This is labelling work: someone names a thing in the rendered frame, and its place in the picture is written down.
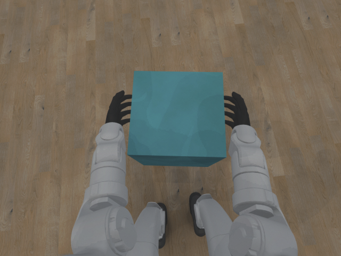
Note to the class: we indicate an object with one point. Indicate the left robot forearm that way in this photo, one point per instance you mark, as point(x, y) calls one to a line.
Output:
point(108, 171)

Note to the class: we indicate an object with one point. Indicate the robot left upper arm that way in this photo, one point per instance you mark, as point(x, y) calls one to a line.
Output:
point(106, 232)

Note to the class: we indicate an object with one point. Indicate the left robot thigh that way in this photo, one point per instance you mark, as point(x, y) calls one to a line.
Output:
point(149, 226)

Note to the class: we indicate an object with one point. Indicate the robot right upper arm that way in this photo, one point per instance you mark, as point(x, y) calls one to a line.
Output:
point(253, 235)

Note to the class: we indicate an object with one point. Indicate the robot right foot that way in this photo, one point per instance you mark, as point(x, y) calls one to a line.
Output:
point(192, 200)

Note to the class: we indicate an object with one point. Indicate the robot left hand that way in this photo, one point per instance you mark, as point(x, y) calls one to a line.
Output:
point(114, 113)

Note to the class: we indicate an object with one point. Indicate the right robot forearm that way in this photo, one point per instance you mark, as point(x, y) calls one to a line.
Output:
point(252, 188)

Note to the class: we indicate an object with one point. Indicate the carton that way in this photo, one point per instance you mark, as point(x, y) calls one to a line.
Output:
point(177, 118)

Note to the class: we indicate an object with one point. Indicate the robot right hand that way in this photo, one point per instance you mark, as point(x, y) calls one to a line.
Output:
point(240, 115)

